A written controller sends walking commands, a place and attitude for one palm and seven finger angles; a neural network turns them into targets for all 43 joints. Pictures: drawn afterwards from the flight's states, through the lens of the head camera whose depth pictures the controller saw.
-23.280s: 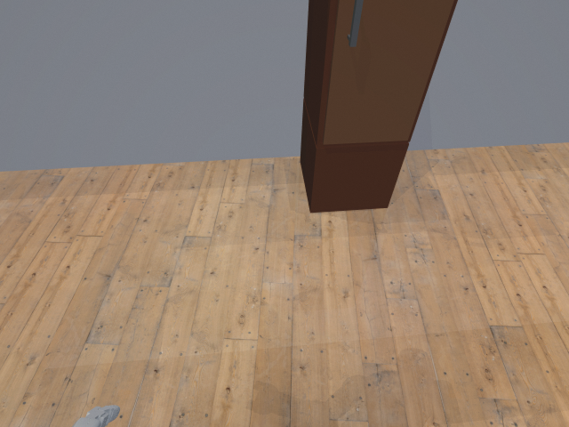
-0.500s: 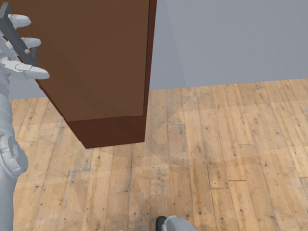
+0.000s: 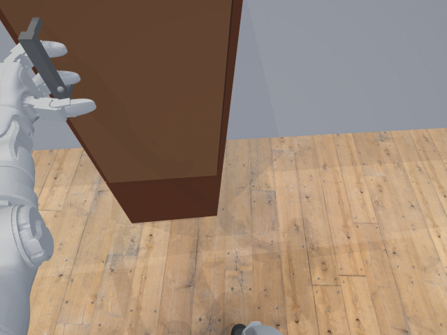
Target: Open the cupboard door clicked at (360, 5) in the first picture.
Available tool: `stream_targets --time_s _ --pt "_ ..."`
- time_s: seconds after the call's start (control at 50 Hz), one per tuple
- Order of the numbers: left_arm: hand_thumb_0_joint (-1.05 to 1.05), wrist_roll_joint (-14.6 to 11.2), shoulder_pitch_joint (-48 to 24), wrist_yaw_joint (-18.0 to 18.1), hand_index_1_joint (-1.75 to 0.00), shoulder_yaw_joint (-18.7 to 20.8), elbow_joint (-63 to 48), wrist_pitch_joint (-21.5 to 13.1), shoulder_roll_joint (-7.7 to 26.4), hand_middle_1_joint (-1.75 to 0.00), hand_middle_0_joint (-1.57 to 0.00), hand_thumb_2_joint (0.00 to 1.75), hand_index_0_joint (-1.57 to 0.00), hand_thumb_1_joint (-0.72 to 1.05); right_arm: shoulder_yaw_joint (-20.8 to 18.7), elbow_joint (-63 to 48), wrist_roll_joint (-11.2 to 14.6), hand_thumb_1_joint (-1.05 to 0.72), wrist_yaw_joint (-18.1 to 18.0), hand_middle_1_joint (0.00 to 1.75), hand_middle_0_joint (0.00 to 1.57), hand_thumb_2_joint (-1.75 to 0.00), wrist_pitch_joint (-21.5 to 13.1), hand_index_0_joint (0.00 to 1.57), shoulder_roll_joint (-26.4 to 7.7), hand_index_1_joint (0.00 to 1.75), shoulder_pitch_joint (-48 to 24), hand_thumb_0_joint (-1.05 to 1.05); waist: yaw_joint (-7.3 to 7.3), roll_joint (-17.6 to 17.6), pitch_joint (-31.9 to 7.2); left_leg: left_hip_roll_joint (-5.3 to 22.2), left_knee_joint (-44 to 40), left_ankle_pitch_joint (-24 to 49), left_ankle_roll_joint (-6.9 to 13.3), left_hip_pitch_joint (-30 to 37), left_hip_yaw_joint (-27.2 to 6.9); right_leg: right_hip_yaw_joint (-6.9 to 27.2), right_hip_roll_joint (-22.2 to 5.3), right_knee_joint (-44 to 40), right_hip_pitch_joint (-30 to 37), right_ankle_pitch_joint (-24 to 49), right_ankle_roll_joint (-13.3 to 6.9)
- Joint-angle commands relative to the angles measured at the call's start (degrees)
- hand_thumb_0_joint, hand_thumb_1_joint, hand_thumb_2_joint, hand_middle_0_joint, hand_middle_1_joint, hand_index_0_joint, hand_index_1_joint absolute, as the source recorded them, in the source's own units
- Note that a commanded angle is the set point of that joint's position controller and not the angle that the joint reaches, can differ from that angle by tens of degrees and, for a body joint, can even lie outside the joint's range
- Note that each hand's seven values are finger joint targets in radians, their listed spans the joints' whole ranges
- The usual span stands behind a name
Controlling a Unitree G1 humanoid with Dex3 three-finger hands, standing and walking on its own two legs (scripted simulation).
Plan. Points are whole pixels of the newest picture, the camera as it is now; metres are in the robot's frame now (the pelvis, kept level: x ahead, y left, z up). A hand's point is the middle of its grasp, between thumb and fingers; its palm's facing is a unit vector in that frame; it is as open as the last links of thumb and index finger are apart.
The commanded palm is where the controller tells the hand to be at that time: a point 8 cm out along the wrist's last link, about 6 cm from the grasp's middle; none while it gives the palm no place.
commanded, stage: close the thumb around the handle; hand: left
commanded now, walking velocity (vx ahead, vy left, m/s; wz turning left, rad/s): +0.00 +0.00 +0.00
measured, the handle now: (52, 66) +0.55 +0.26 +0.14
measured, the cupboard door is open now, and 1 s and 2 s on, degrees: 0 10 50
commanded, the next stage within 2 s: pull the door open along its arc in 0.44 s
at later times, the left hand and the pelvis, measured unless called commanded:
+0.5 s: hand (59, 87) +0.50 +0.23 +0.14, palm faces +0.01 -1.00 +0.00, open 5.5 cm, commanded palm +0.47 +0.29 +0.14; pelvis -0.01 +0.00 +0.00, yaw +0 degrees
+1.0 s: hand (60, 114) +0.44 +0.22 +0.14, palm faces -0.03 -1.00 +0.00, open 5.9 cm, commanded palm +0.38 +0.27 +0.14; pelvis +0.01 +0.00 +0.01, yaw -3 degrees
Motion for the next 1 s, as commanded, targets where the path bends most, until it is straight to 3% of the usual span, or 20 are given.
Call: stream_targets --time_s 0.0,0.02,0.08,0.14,0.2,0.22,0.24,0.3,0.34,0.4,0.42,0.52,0.54,0.62,0.64,0.7,0.76,0.84,0.9,0.98 --pt "0.0 -1.34 -26.06 0.75 -1.28 2.73 -13.62 -5.14 17.72 -1.28 -0.36 0.64 -0.36 0.28 -3.62 -2.88 -0.15 -0.9 -0.64 0.3 0.2 -0.9 -0.87 0.2 -10.51 0.3 9.0 0.0 0.29 6.48 -24.28 2.45 -3.1 36.33 -3.46 11.18 -5.04 3.02 -0.04 0.98 15.15 22.3 -0.59" --pt "0.0 -1.23 -26.46 0.65 -1.29 2.36 -13.08 -5.28 17.47 -1.29 -0.36 0.66 -0.36 0.34 -3.53 -2.73 -0.15 -0.9 -0.63 0.3 0.2 -0.9 -0.87 0.2 -10.38 0.3 8.78 0.0 -0.12 6.93 -23.86 2.43 -3.09 35.05 -3.42 11.02 -4.79 3.08 -0.08 0.9 14.56 21.78 -0.39" --pt "0.0 -0.77 -26.55 0.21 -1.31 2.07 -10.64 -4.96 18.39 -1.31 -0.37 0.73 -0.37 0.51 -3.25 -2.81 0.12 -0.9 -0.83 0.3 0.2 -0.9 -0.86 0.2 -10.55 0.3 8.52 0.0 -0.49 3.59 -21.38 2.03 -3.83 29.74 -2.5 6.83 -4.48 3.41 -0.25 0.68 16.37 21.02 -0.29" --pt "0.0 -0.51 -27.95 -0.24 -1.33 2.38 -10.79 -5.15 19.13 -1.33 -0.38 0.8 -0.38 0.68 -3.21 -2.62 0.09 -0.9 -1.09 0.3 0.2 -0.9 -1.11 0.2 -10.54 0.3 8.59 0.0 -0.26 7.64 -23.65 2.01 -3.42 30.99 -2.92 9.21 -4.77 3.42 -0.3 0.79 15.14 20.17 -0.5" --pt "0.0 -0.88 -29.74 -0.73 -1.34 2.4 -11.02 -5.45 19.57 -1.34 -0.4 0.88 -0.4 0.84 -3.19 -2.35 -0.01 -0.9 -1.36 0.3 0.2 -0.9 -1.28 0.2 -10.75 0.3 8.93 0.0 -1.11 5.85 -24.0 2.15 -3.22 30.48 -2.83 9.41 -5.22 3.24 -0.16 0.74 14.89 19.73 -0.43" --pt "0.0 -1.15 -30.4 -0.98 -1.35 1.43 -11.91 -5.62 18.44 -1.35 -0.4 0.9 -0.4 0.9 -3.2 -2.42 0.08 -0.9 -1.37 0.3 0.2 -0.9 -1.4 0.2 -10.62 0.3 8.69 0.0 -1.25 7.88 -24.79 2.15 -3.28 30.48 -2.96 10.18 -4.95 3.33 -0.22 0.56 14.4 19.58 -0.29" --pt "0.0 -1.38 -29.37 -1.07 -1.35 1.98 -11.3 -5.55 18.78 -1.35 -0.4 0.9 -0.4 0.9 -3.19 -2.29 0.09 -0.9 -1.43 0.3 0.2 -0.9 -1.51 0.2 -10.67 0.3 8.83 0.0 -0.97 6.28 -24.55 2.15 -3.18 30.34 -2.97 9.66 -5.13 3.25 -0.13 0.61 14.69 19.55 -0.36" --pt "0.0 -1.59 -29.65 -1.35 -1.35 1.36 -10.92 -5.46 17.8 -1.35 -0.4 0.9 -0.4 0.9 -3.13 -2.0 -0.06 -0.9 -1.46 0.3 0.2 -0.9 -1.6 0.2 -10.76 0.3 9.15 0.0 -1.12 8.1 -24.39 2.15 -3.13 31.57 -3.17 10.25 -5.39 3.11 -0.13 0.62 13.73 19.51 -0.56" --pt "0.0 -1.58 -28.18 -1.44 -1.35 1.41 -8.97 -4.71 17.85 -1.35 -0.4 0.9 -0.4 0.9 -3.15 -1.77 0.04 -0.9 -1.41 0.3 0.2 -0.9 -1.5 0.2 -10.86 0.3 9.32 0.0 -1.21 5.83 -22.98 2.24 -3.22 30.3 -2.92 8.91 -5.21 2.98 -0.06 0.41 13.59 19.16 -0.36" --pt "0.0 -1.59 -27.38 -1.16 -1.35 3.7 -8.61 -4.1 20.53 -1.35 -0.4 0.9 -0.4 0.9 -3.05 -2.32 -0.02 -0.9 -1.46 0.3 0.2 -0.9 -1.31 0.2 -11.12 0.3 9.48 0.0 -0.38 4.51 -22.59 1.85 -3.6 28.41 -2.4 5.97 -4.77 3.34 -0.27 0.62 16.22 20.24 -0.54" --pt "0.0 -1.1 -27.45 -0.86 -1.35 4.11 -9.27 -4.12 21.72 -1.35 -0.4 0.9 -0.4 0.9 -3.09 -2.55 -0.01 -0.9 -1.42 0.3 0.2 -0.9 -1.25 0.2 -11.07 0.3 9.46 0.0 -0.18 4.71 -23.59 1.75 -3.7 27.93 -2.23 5.66 -4.53 3.59 -0.36 0.61 17.14 20.65 -0.39" --pt "0.0 -1.0 -26.15 -0.74 -1.35 3.63 -10.49 -4.58 20.96 -1.35 -0.4 0.9 -0.4 0.9 -3.18 -2.92 -0.03 -0.9 -1.23 0.3 0.2 -0.9 -1.15 0.2 -10.94 0.3 9.42 0.0 0.12 6.28 -23.58 1.97 -3.68 29.07 -2.49 7.07 -4.57 3.44 -0.21 0.51 16.09 20.15 -0.45" --pt "0.0 -0.76 -28.7 -0.71 -1.35 2.49 -11.0 -4.62 20.36 -1.35 -0.4 0.9 -0.4 0.9 -3.12 -2.7 0.08 -0.9 -1.29 0.3 0.2 -0.9 -1.15 0.2 -10.8 0.3 9.18 0.0 -0.92 7.41 -22.76 1.97 -3.68 28.0 -2.53 7.25 -4.49 3.47 -0.22 0.29 14.93 19.29 -0.3" --pt "0.0 -1.49 -23.21 -0.96 -1.35 3.98 -12.38 -5.08 20.3 -1.35 -0.4 0.9 -0.4 0.9 -3.42 -3.64 -0.02 -0.9 -1.08 0.3 0.2 -0.9 -1.22 0.2 -10.8 0.3 9.26 0.0 1.01 5.98 -25.8 2.18 -3.69 31.43 -2.78 8.63 -4.53 3.33 -0.12 0.79 17.24 21.15 -0.49" --pt "0.0 -1.62 -21.84 -1.15 -1.35 4.12 -13.25 -5.08 20.14 -1.35 -0.4 0.9 -0.4 0.9 -3.39 -4.03 0.02 -0.9 -0.98 0.3 0.2 -0.9 -1.17 0.2 -10.78 0.3 8.93 0.0 1.69 7.22 -26.35 2.19 -3.68 32.53 -2.94 8.94 -4.4 3.39 -0.12 0.9 17.53 21.63 -0.57" --pt "0.0 -3.19 -15.95 -1.79 -1.35 4.3 -14.84 -4.69 18.33 -1.35 -0.4 0.9 -0.4 0.9 -3.52 -5.2 0.27 -0.9 -0.7 0.3 0.2 -0.9 -0.99 0.2 -10.77 0.3 8.01 0.0 2.74 4.52 -25.74 2.35 -4.05 33.43 -2.71 8.79 -4.0 3.27 0.03 0.8 19.05 22.7 -0.67" --pt "0.0 -4.6 -10.54 -2.44 -1.35 5.33 -19.96 -3.86 18.02 -1.35 -0.4 0.9 -0.4 0.9 -3.84 -6.77 0.68 -0.9 -0.4 0.3 0.2 -0.9 -0.99 0.2 -10.59 0.3 6.29 0.0 4.43 4.59 -26.96 2.32 -4.49 35.37 -2.57 9.07 -3.27 3.64 -0.09 0.82 21.97 25.37 -0.65" --pt "0.0 -7.04 0.12 -2.71 -1.35 5.29 -26.12 -1.53 14.21 -1.35 -0.4 0.9 -0.4 0.9 -3.99 -8.97 1.32 -0.9 0.19 0.3 0.2 -0.9 -1.26 0.2 -9.88 0.3 3.39 0.0 6.57 3.8 -24.11 2.33 -5.46 37.36 -2.55 9.14 -2.65 3.36 -0.25 0.58 23.25 26.65 -0.73" --pt "0.0 -8.76 7.68 -2.03 -1.35 5.36 -34.24 0.44 11.44 -1.35 -0.4 0.9 -0.4 0.9 -4.2 -10.9 1.76 -0.9 0.56 0.3 0.2 -0.9 -1.84 0.2 -9.37 0.3 0.98 0.0 8.28 3.09 -24.97 2.28 -6.03 40.5 -2.65 10.26 -2.43 3.31 -0.54 0.71 25.72 28.71 -0.98" --pt "0.0 -10.75 20.07 -0.34 -1.35 3.47 -45.88 4.09 4.61 -1.35 -0.4 0.9 -0.4 0.9 -4.19 -12.85 2.42 -0.9 1.17 0.3 0.2 -0.9 -3.13 0.2 -8.08 0.3 -2.71 0.0 9.68 1.53 -22.62 2.44 -7.21 43.57 -3.37 12.01 -2.17 2.81 -0.92 0.29 27.38 30.87 -0.84"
